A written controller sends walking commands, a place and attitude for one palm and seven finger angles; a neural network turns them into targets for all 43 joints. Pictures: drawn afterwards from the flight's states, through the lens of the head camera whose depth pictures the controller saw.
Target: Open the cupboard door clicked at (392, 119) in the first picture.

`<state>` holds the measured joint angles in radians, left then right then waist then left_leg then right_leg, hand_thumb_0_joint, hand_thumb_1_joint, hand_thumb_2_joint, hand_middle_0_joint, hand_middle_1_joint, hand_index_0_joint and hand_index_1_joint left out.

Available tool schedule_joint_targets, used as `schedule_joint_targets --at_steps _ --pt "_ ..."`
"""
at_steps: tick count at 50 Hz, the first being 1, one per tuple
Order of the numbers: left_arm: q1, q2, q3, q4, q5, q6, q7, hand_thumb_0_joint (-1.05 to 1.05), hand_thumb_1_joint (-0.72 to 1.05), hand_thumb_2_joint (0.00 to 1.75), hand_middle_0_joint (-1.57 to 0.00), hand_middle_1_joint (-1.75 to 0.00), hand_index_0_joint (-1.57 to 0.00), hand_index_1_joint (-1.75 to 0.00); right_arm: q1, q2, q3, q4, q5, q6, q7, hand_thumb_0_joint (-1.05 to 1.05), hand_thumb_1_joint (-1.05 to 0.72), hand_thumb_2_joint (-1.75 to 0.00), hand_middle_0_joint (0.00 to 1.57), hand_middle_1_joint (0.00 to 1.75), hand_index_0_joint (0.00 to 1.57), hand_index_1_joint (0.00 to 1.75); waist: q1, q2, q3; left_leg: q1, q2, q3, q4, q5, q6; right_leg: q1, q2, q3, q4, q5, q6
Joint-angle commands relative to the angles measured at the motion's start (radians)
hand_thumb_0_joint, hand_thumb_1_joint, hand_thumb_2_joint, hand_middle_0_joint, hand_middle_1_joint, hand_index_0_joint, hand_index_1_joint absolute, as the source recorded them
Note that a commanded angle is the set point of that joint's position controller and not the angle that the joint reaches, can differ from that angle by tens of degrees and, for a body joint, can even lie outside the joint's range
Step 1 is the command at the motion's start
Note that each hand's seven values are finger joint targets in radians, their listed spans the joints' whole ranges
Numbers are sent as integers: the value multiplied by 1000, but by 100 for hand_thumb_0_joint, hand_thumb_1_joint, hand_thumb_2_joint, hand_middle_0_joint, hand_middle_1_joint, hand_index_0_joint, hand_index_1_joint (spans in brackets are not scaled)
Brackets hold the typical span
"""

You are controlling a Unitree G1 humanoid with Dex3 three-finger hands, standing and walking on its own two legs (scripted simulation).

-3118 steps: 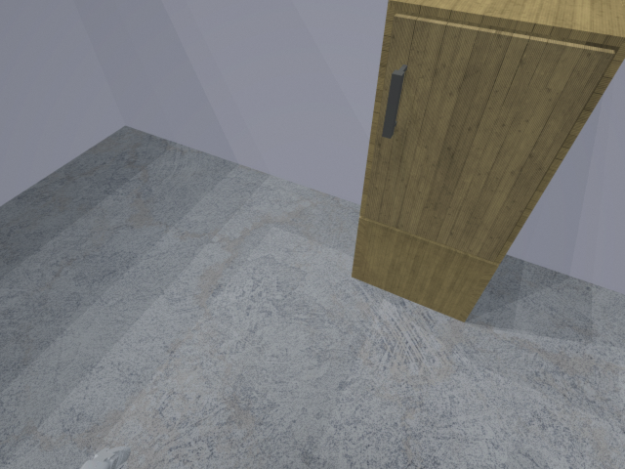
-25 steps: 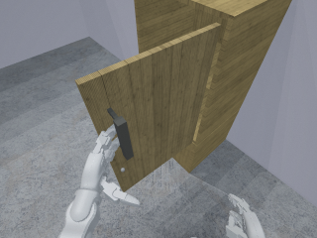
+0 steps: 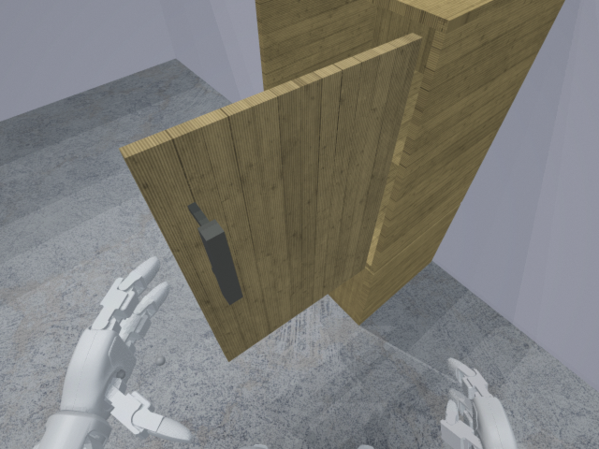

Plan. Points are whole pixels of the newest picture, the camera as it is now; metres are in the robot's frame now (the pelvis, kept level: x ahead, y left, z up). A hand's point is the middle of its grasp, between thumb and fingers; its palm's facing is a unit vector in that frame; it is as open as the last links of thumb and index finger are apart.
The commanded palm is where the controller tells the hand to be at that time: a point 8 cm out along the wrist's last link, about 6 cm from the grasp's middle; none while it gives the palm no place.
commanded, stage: slide the hand sideways off the handle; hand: left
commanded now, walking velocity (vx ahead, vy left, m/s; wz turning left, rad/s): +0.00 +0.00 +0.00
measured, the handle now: (215, 256) +0.34 +0.14 +0.08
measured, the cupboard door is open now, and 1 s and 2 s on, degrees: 86 86 86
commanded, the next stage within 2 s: draw the hand back to the body in 0.12 s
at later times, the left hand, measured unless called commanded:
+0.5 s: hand (122, 362) +0.19 +0.20 +0.10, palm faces -0.02 -1.00 -0.08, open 16.3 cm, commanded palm +0.16 +0.26 +0.11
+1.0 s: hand (44, 340) +0.20 +0.26 +0.14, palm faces +0.32 -0.88 -0.36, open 14.1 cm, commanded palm +0.15 +0.30 +0.17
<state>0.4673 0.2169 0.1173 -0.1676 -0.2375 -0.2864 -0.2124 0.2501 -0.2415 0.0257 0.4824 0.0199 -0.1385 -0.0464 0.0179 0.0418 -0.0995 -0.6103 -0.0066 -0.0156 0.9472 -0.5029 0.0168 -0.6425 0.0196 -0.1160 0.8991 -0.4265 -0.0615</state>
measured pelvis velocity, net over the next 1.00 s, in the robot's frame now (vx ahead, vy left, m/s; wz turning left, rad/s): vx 0.01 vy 0.02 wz -0.01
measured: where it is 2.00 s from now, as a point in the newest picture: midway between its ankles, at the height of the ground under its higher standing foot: outside the picture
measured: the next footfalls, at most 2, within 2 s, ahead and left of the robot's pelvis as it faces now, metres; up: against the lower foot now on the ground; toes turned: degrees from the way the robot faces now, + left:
none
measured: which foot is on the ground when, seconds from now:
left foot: down 0.00-1.00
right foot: down 0.00-1.00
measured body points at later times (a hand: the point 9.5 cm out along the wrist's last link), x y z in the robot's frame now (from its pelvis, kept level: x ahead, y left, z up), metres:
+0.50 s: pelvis -0.01 +0.01 +0.01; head +0.00 +0.00 +0.46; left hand +0.19 +0.25 +0.11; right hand +0.17 -0.22 -0.06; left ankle -0.02 +0.11 -0.69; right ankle +0.02 -0.08 -0.69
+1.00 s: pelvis +0.01 +0.02 +0.04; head +0.00 +0.01 +0.49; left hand +0.17 +0.30 +0.16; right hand +0.19 -0.19 -0.04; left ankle -0.02 +0.11 -0.69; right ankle +0.01 -0.08 -0.69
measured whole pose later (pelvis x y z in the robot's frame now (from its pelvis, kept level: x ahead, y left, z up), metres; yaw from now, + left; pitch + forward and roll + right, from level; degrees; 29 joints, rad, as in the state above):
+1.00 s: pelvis +0.01 +0.02 +0.04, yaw +0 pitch +0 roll -2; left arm 0.53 0.31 0.20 -0.37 -0.06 -0.04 0.10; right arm 0.23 -0.23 0.05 0.59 0.01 -0.17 -0.10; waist 0.05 0.05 -0.01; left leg -0.24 -0.03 0.01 0.61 -0.37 0.05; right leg -0.27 0.01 -0.08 0.55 -0.28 -0.02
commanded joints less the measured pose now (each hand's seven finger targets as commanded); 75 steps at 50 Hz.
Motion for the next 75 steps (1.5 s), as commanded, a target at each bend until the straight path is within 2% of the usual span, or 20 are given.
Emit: schedule_joint_targets --at_steps 1,7,10,15,17,21,23,27,31,33,36,37,38,39,40,45,53,57,70,75 --pt "-13 127 101 -200 -47 -76 -48 0 -50 30 -15 -30 -15 -30 -45 -107 -43 -154 5 -63 -17 0 -90 -90 20 30 20 30 -12 -41 -180 -39 -19 -18 -97 293 -7 235 -24 135 -127 313 39" --pt "-49 138 112 -200 -84 -60 -92 0 -50 30 -15 -30 -15 -30 -66 -114 -40 -158 10 -77 -27 0 -90 -90 20 30 20 30 -23 -44 -143 -59 -17 -21 -82 244 -2 205 -29 155 -157 212 45" --pt "-70 154 134 -198 -92 -71 -86 0 -50 30 -15 -30 -15 -30 -60 -113 -40 -150 9 -89 -31 0 -90 -90 20 30 20 30 -18 -34 -163 -59 -16 -25 -79 229 -5 202 -31 157 -157 170 44" --pt "-80 183 145 -273 -81 -64 -63 0 -50 30 -15 -30 -15 -30 -68 -107 -35 -158 17 -104 -32 0 -90 -90 20 30 20 30 -3 35 -188 -1 -14 -30 -120 239 -3 223 -25 137 -162 155 33" --pt "-38 196 168 -257 -79 -40 -53 0 -50 30 -15 -30 -15 -30 -72 -106 -35 -155 18 -103 -32 0 -90 -90 20 30 20 30 6 3 -182 7 -9 -35 -138 249 -1 237 -17 125 -167 163 31" --pt "-44 163 137 -263 -84 12 -55 0 -50 30 -15 -30 -15 -30 -83 -107 -27 -156 28 -108 -34 0 -90 -90 20 30 20 30 -3 18 -104 35 -6 -42 -187 212 -4 210 -13 94 -194 128 34" --pt "-20 156 136 -250 -87 43 -57 0 -50 30 -15 -30 -15 -30 -90 -108 -25 -158 29 -112 -36 0 -90 -90 20 30 20 30 -1 -13 -78 37 -3 -43 -199 202 -2 216 -13 94 -212 112 36" --pt "-45 203 185 -277 -89 80 -52 0 -50 30 -15 -30 -15 -30 -92 -112 -20 -151 26 -120 -43 0 -90 -90 20 30 20 30 6 -14 -67 59 -1 -43 -219 198 0 243 -16 104 -244 93 35" --pt "-71 209 197 -340 -93 80 -50 0 -50 30 -15 -30 -15 -30 -85 -108 -12 -143 28 -142 -46 0 -90 -90 20 30 20 30 10 26 -78 121 1 -48 -253 234 -5 262 -9 77 -246 150 33" --pt "-73 215 210 -332 -100 84 -56 0 -43 33 -15 -30 -15 -30 -86 -110 -11 -132 28 -150 -48 0 -90 -90 20 30 20 30 10 1 -73 134 2 -50 -262 251 -6 276 -6 75 -256 173 34" --pt "-85 215 211 -342 -106 101 -77 0 -32 37 -16 -30 -16 -30 -91 -114 -8 -120 31 -166 -50 0 -90 -90 20 30 20 30 14 48 -65 168 1 -52 -284 273 -11 287 -5 65 -267 204 33" --pt "-107 364 261 -386 65 125 103 0 -29 39 -16 -30 -16 -30 -88 -108 -20 -107 6 -143 -68 0 -90 -90 20 30 20 30 51 33 -60 161 13 -38 -330 240 0 343 -29 120 -322 157 18" --pt "-62 233 178 -391 82 146 177 0 -26 40 -16 -30 -16 -30 -101 -86 -7 -111 -5 -137 -70 0 -90 -90 20 30 20 30 27 33 18 166 6 -38 -358 215 -3 328 -36 116 -355 134 23" --pt "-11 209 170 -359 93 162 216 0 -22 42 -16 -30 -16 -30 -89 -87 -10 -101 -5 -128 -70 0 -90 -90 20 30 20 30 24 -5 26 172 12 -43 -370 214 -5 338 -39 107 -361 128 25" --pt "7 191 149 -367 117 171 244 0 -18 43 -16 -30 -16 -30 -94 -86 -9 -94 -6 -115 -68 0 -90 -90 20 30 20 30 26 11 41 192 15 -36 -380 232 -1 354 -39 106 -368 147 27" --pt "-12 253 188 -425 172 172 329 0 -1 51 -17 -30 -17 -30 -122 -91 -11 -66 -14 -89 -67 0 -90 -90 20 30 20 30 31 4 3 295 22 -26 -448 319 3 450 -39 95 -412 231 29" --pt "-45 254 201 -452 200 166 360 0 27 63 -18 -30 -18 -30 -139 -96 -11 -26 -21 -84 -57 0 -90 -90 20 30 20 30 36 60 8 418 39 -44 -539 528 -23 541 -33 80 -462 335 28" --pt "-10 270 242 -420 200 164 358 0 41 69 -18 -30 -18 -30 -149 -100 -22 -12 -24 -72 -44 0 -90 -90 20 30 20 30 49 -2 8 453 46 -34 -556 632 -29 586 -29 80 -487 405 29" --pt "-102 324 349 -435 186 148 352 0 87 88 -20 -30 -20 -30 -176 -90 -30 -2 -26 -27 -30 0 -90 -90 20 30 20 30 54 46 20 503 38 -9 -599 608 -18 637 -29 96 -543 439 30" --pt "-81 283 314 -379 181 156 341 0 90 90 -20 -30 -20 -30 -181 -93 -35 3 -23 -15 -24 0 -90 -90 20 30 20 30 49 24 60 504 38 2 -604 582 -8 619 -30 98 -560 435 34"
